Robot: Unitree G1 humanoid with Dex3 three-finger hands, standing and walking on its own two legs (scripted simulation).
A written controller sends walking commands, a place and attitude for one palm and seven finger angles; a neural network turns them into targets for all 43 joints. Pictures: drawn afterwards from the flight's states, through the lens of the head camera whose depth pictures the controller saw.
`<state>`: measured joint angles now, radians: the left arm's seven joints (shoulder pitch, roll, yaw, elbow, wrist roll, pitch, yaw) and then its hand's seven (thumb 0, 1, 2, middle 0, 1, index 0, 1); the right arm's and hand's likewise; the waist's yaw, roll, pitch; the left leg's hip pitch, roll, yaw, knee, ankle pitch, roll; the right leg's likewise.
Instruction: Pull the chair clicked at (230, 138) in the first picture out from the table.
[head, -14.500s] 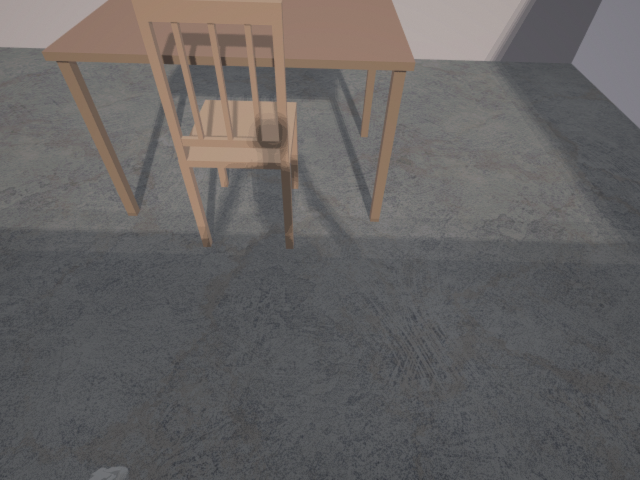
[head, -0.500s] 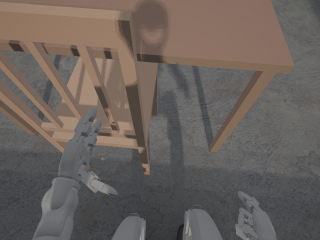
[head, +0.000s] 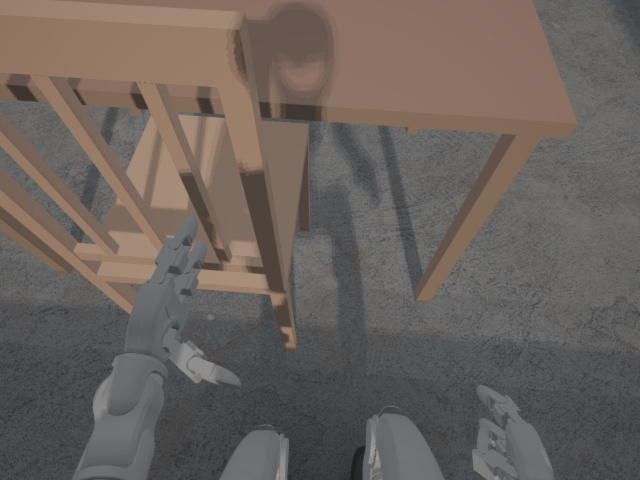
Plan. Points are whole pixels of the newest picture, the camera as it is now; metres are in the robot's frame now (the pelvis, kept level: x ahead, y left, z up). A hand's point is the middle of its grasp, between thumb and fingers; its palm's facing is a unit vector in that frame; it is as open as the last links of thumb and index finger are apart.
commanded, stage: aim the fingers beside a spindle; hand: left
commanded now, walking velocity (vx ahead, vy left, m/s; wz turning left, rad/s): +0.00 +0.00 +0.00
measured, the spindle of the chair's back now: (124, 189) +0.46 +0.27 +0.05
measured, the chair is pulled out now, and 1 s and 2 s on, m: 0.00 0.00 0.00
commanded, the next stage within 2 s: none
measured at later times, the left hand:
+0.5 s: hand (191, 302) +0.31 +0.16 +0.04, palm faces -0.07 -1.00 -0.06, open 16.9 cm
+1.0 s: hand (208, 320) +0.30 +0.15 +0.01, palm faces -0.14 -0.99 +0.01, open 16.9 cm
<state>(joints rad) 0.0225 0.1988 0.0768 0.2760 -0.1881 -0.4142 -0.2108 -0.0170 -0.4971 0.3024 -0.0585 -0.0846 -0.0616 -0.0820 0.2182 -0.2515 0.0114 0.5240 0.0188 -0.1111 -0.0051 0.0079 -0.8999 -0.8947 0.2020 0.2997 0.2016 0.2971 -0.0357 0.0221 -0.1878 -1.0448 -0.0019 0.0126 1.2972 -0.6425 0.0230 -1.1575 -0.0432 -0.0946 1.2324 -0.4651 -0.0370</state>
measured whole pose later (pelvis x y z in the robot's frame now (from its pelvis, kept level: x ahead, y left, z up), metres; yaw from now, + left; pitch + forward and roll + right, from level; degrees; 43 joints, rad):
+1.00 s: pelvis +0.00 +0.01 +0.00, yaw +0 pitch +23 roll -2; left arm 0.02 0.20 0.05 0.29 -0.20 -0.38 -0.22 -0.02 -0.50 0.30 -0.05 -0.08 -0.06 -0.08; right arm 0.21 -0.25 0.02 0.51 0.03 -0.09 0.00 0.01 -0.90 -0.89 0.20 0.30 0.20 0.30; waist -0.03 0.03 -0.19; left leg -1.05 -0.01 0.00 1.30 -0.65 0.04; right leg -1.15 -0.05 -0.10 1.22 -0.47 -0.02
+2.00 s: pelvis +0.00 +0.00 +0.00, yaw +0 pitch +22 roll -1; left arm 0.04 0.21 0.06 0.30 -0.20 -0.39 -0.22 -0.02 -0.50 0.30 -0.05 -0.08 -0.06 -0.08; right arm 0.21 -0.25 0.02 0.51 0.03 -0.10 -0.01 0.01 -0.90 -0.89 0.20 0.30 0.20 0.30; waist -0.04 0.03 -0.19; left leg -1.05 0.00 0.00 1.30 -0.64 0.02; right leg -1.15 -0.04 -0.10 1.23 -0.46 -0.03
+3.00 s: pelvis +0.00 +0.01 +0.00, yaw +0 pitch +22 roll -2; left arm -0.07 0.22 0.06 0.34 -0.18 -0.34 -0.20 -0.02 -0.50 0.30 -0.05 -0.08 -0.06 -0.08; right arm 0.20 -0.25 0.03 0.52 0.03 -0.08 -0.01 0.01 -0.90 -0.89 0.20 0.30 0.20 0.30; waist -0.04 0.03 -0.18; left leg -1.04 -0.01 0.00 1.29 -0.64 0.03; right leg -1.14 -0.05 -0.10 1.21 -0.46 -0.02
